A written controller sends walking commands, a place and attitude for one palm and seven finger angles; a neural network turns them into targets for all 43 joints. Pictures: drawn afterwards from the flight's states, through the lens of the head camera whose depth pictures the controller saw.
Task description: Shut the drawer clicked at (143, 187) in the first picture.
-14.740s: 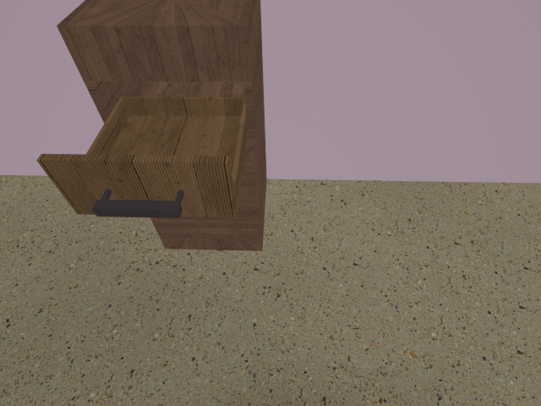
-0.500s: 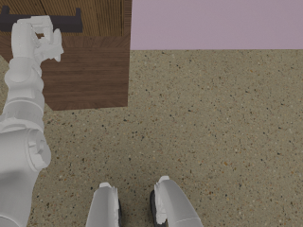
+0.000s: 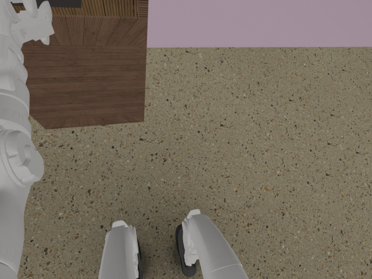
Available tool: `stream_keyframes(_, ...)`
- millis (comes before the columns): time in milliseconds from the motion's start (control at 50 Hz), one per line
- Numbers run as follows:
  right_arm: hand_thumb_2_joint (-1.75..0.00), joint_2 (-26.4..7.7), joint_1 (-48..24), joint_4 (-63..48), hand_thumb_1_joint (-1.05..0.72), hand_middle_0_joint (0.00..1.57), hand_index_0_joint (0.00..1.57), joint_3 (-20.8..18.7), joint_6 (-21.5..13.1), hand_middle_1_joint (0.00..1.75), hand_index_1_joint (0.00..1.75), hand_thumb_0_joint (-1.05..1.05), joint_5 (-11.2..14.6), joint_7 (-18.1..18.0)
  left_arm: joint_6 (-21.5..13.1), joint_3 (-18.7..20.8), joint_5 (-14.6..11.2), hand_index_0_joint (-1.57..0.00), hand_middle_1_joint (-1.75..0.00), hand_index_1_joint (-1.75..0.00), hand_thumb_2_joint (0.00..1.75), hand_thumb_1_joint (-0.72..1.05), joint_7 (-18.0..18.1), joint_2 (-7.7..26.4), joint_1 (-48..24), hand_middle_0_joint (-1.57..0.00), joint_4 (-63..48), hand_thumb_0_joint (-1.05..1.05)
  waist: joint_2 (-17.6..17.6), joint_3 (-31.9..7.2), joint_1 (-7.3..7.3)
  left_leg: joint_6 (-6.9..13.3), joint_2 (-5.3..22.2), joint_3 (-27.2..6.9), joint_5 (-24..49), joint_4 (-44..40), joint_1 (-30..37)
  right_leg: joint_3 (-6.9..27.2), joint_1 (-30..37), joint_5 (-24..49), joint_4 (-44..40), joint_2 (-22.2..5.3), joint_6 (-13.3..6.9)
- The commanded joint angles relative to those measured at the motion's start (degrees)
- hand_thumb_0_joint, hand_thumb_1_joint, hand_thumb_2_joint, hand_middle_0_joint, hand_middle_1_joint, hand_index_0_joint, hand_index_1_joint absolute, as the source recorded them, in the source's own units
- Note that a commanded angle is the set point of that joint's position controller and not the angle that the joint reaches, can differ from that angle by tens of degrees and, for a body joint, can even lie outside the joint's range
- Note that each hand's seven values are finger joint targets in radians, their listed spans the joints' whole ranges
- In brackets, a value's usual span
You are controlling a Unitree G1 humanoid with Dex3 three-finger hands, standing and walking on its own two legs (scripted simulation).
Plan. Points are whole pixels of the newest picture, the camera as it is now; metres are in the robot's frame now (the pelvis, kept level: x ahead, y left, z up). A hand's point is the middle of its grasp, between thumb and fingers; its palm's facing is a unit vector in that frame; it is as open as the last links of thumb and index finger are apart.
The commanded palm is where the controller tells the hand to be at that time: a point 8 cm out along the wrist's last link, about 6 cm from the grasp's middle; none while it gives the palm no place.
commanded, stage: push the drawer shut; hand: left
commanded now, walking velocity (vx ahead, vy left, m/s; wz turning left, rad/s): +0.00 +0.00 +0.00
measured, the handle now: out of the picture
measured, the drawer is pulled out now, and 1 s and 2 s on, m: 0.00 0.00 0.00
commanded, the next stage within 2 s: pull the fist back off the drawer in 0.22 s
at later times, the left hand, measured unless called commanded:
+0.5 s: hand (41, 16) +0.59 +0.18 +0.08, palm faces +0.02 -1.00 -0.04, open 3.6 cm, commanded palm +0.61 +0.19 +0.08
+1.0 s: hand (54, 19) +0.58 +0.16 +0.08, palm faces +0.04 -1.00 -0.03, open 3.4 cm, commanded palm +0.56 +0.19 +0.08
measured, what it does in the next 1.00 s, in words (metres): stands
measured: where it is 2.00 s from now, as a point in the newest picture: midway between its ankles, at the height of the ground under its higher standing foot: (161, 265)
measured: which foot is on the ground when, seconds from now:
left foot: down 0.00-1.00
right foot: down 0.00-1.00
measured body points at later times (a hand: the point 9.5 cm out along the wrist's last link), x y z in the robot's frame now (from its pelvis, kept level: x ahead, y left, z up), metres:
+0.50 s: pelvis -0.01 +0.00 +0.00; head +0.19 +0.05 +0.40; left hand +0.59 +0.23 +0.08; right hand -0.05 -0.26 -0.09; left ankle +0.04 +0.09 -0.61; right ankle +0.05 -0.13 -0.61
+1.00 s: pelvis +0.01 +0.00 +0.01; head +0.19 +0.02 +0.42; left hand +0.57 +0.21 +0.08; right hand -0.01 -0.26 -0.09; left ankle +0.04 +0.09 -0.61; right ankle +0.05 -0.13 -0.61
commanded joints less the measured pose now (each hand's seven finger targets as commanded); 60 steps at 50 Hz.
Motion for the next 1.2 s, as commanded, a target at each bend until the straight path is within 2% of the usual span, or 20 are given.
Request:
stream_keyframes(0,-0.90,-12.62,13.68,-0.09,-0.90,0.20,0.20,-4.12,-0.29,0.30,0.30,0.00,0.07,-0.91,-3.82,-0.38,-1.41,-1.40,-1.60,-1.60,0.90,0.90,2.48,11.28,-40.07,-1.40,-17.84,0.00,17.29,-34.56,-5.91,-0.46,0.54,-5.99,14.13,-8.87,35.58,1.97,4.41,6.31,-8.44,1.88,-1.63)
stream_keyframes(100,-0.90,-12.83,13.59,0.63,-0.90,0.20,0.20,-3.76,-1.08,0.30,0.30,0.00,0.22,-1.25,-2.89,-1.58,-1.98,-1.40,-1.60,-1.60,0.90,0.90,2.11,10.58,-40.71,-1.40,-16.46,0.00,17.29,-33.15,-6.86,-0.26,0.77,-6.13,11.88,-9.11,34.64,1.99,3.55,5.26,-8.84,1.93,-1.58)
stream_keyframes(140,-0.90,-13.15,13.66,0.52,-0.90,0.20,0.20,-3.33,-1.42,0.30,0.30,0.00,0.35,-1.61,-2.67,-0.55,-2.06,-1.40,-1.60,-1.60,0.90,0.90,1.90,13.09,-40.81,-1.40,-15.79,0.00,17.29,-32.70,-6.77,0.04,0.67,-5.62,10.07,-9.21,32.42,2.35,4.57,4.21,-8.89,1.93,-1.62)
stream_keyframes(220,-0.90,-13.09,13.09,0.82,-0.90,0.20,0.20,-2.98,-2.54,0.30,0.30,0.00,0.59,-2.03,-2.39,-1.12,-2.47,-1.40,-1.60,-1.60,0.90,0.90,1.68,13.36,-41.32,-1.40,-16.52,0.00,17.75,-33.07,-7.02,0.18,0.94,-5.20,8.67,-9.30,31.48,2.68,5.37,3.78,-9.30,1.81,-1.35)
stream_keyframes(280,-0.90,-13.30,12.92,1.12,-0.90,0.20,0.20,-2.94,-3.07,0.30,0.30,0.00,0.66,-2.18,-2.10,-2.26,-2.48,-1.40,-1.60,-1.60,0.90,0.90,1.64,11.75,-41.13,-1.40,-15.83,0.00,18.43,-32.11,-7.41,-0.10,1.30,-6.33,7.61,-10.13,33.08,2.02,2.58,3.25,-8.85,1.78,-1.46)
stream_keyframes(380,-0.90,-13.36,13.36,0.80,-0.90,0.20,0.20,-3.11,-3.59,0.30,0.30,0.00,0.48,-2.00,-2.19,-1.54,-2.37,-1.40,-1.60,-1.60,0.90,0.90,1.84,12.47,-41.82,-1.40,-17.26,0.00,18.97,-34.06,-6.81,-0.18,0.97,-6.23,8.77,-9.73,33.58,2.04,3.34,3.92,-8.59,1.74,-1.53)
stream_keyframes(420,-0.90,-13.37,13.55,0.66,-0.90,0.20,0.20,-2.97,-3.49,0.30,0.30,0.00,0.48,-1.85,-1.72,-0.37,-2.37,-1.40,-1.60,-1.60,0.90,0.90,1.94,13.38,-40.30,-1.40,-15.27,0.00,16.48,-32.58,-6.65,0.06,0.81,-5.72,7.55,-9.45,30.84,2.21,4.71,3.22,-8.89,1.84,-1.47)
stream_keyframes(500,-0.90,-13.35,13.83,0.00,-0.90,0.20,0.20,-3.08,-3.16,0.30,0.30,0.00,0.29,-1.43,-1.80,0.71,-1.86,-1.40,-1.60,-1.60,0.90,0.90,1.89,14.23,-40.05,-1.40,-15.47,0.00,15.98,-32.76,-5.89,-0.05,0.61,-6.00,7.48,-9.57,30.38,1.99,5.13,3.03,-8.46,1.90,-1.63)
stream_keyframes(540,-0.90,-13.33,14.23,-0.13,-0.90,0.20,0.20,-3.28,-2.91,0.30,0.30,0.00,0.07,-1.13,-2.23,1.49,-1.62,-1.40,-1.60,-1.60,0.90,0.90,1.94,14.67,-39.77,-1.40,-16.64,0.00,18.01,-33.87,-5.10,-0.43,0.66,-6.64,9.57,-9.82,32.91,1.47,4.39,4.01,-7.76,1.91,-1.95)
stream_keyframes(660,-0.90,-13.04,13.92,-0.38,-0.90,0.20,0.20,-4.20,-2.01,0.30,0.30,0.00,-0.05,0.04,-2.06,-1.38,-1.63,-1.40,-1.60,-1.60,0.90,0.90,2.06,7.81,-35.51,-1.40,-17.24,0.00,17.34,-33.41,-4.32,-1.22,1.14,-8.62,9.90,-11.17,37.76,0.73,1.47,4.55,-7.71,1.68,-1.97)
stream_keyframes(700,-0.90,-13.06,14.05,-0.60,-0.90,0.20,0.20,-4.28,-1.66,0.30,0.30,0.00,-0.03,0.15,-1.96,0.38,-1.71,-1.40,-1.60,-1.60,0.90,0.90,2.47,9.69,-34.49,-1.40,-18.46,0.00,16.30,-34.00,-3.55,-0.91,0.93,-7.67,10.15,-10.98,36.59,1.05,3.56,4.65,-8.08,1.71,-1.90)
stream_keyframes(760,-0.90,-12.56,13.93,-1.08,-0.90,0.20,0.20,-4.53,-1.19,0.30,0.30,0.00,0.05,0.56,-2.40,-0.75,-1.58,-1.40,-1.60,-1.60,0.90,0.90,2.65,7.06,-30.96,-1.40,-19.10,0.00,17.26,-34.31,-2.34,-1.32,0.84,-7.63,11.86,-11.63,38.73,0.89,3.97,5.36,-8.09,1.70,-2.16)
stream_keyframes(800,-0.90,-12.43,13.81,-1.30,-0.90,0.20,0.20,-4.71,-0.71,0.30,0.30,0.00,0.08,0.65,-2.71,1.37,-1.69,-1.40,-1.60,-1.60,0.90,0.90,2.83,9.02,-28.00,-1.40,-19.92,0.00,15.14,-34.65,-1.19,-1.14,0.73,-6.40,13.92,-11.30,37.88,1.18,6.97,6.36,-8.61,1.77,-2.08)
stream_keyframes(900,-0.90,-11.64,12.79,-2.55,-0.90,0.20,0.20,-5.19,0.36,0.30,0.30,0.00,0.61,1.05,-4.33,2.03,-3.24,-1.40,-1.60,-1.60,0.90,0.90,2.38,7.49,-20.98,-1.40,-23.83,0.00,13.15,-36.48,0.93,-0.75,0.41,-3.74,18.96,-11.02,37.97,2.15,13.48,9.97,-9.86,2.01,-1.88)
stream_keyframes(980,-0.90,-11.20,12.48,-2.74,-0.90,0.20,0.20,-5.20,1.30,0.30,0.30,0.00,1.07,0.87,-4.60,3.13,-3.64,-1.40,-1.60,-1.60,0.90,0.90,2.27,7.90,-17.41,-1.40,-21.17,0.00,9.59,-32.44,1.22,-0.26,0.14,-2.28,19.76,-11.12,34.07,2.72,17.14,12.18,-10.41,2.09,-1.54)
stream_keyframes(1060,-0.90,-10.72,12.28,-3.37,-0.90,0.20,0.20,-5.69,1.90,0.30,0.30,0.00,1.12,0.74,-5.98,3.72,-4.14,-1.40,-1.60,-1.60,0.90,0.90,2.08,7.17,-15.16,-1.40,-22.97,0.00,7.48,-34.07,1.63,0.04,-0.19,-1.06,23.74,-10.44,33.69,3.57,21.14,18.10,-9.99,2.09,-1.26)
stream_keyframes(1080,-0.90,-10.70,12.19,-3.38,-0.90,0.20,0.20,-5.72,2.14,0.30,0.30,0.00,1.16,0.70,-6.05,5.45,-4.05,-1.40,-1.60,-1.60,0.90,0.90,2.02,9.00,-13.09,-1.40,-21.54,0.00,6.67,-33.54,2.38,0.05,-0.24,-0.55,23.58,-10.12,32.08,3.89,22.42,18.72,-10.01,2.10,-1.20)
stream_keyframes(1100,-0.90,-10.53,12.05,-3.61,-0.90,0.20,0.20,-5.59,2.30,0.30,0.30,0.00,1.32,0.66,-6.10,4.88,-4.26,-1.40,-1.60,-1.60,0.90,0.90,1.83,8.40,-12.91,-1.40,-21.20,0.00,5.24,-32.34,1.95,0.25,-0.41,-0.05,22.91,-10.17,30.31,4.20,23.66,19.30,-10.19,2.13,-1.03)
stream_keyframes(1160,-0.90,-10.22,10.95,-6.97,-0.90,0.20,0.20,-6.53,2.76,0.30,0.30,0.00,2.12,0.89,-7.53,8.74,-6.00,-1.40,-1.60,-1.60,0.90,0.90,0.36,11.24,-1.44,-1.40,-32.67,0.00,10.43,-44.79,8.59,-0.53,-1.20,1.18,31.56,-12.76,39.00,4.85,34.56,29.19,-10.35,1.88,-1.63)
stream_keyframes(1180,-0.90,-10.10,10.26,-7.88,-0.90,0.20,0.20,-6.70,2.91,0.30,0.30,0.00,2.57,1.00,-7.34,8.68,-7.03,-1.40,-1.60,-1.60,0.90,0.90,-0.07,11.07,1.73,-1.40,-37.35,0.00,10.42,-46.50,9.30,-0.69,-1.09,1.28,34.86,-13.85,41.88,4.81,37.18,32.84,-11.08,1.94,-1.56)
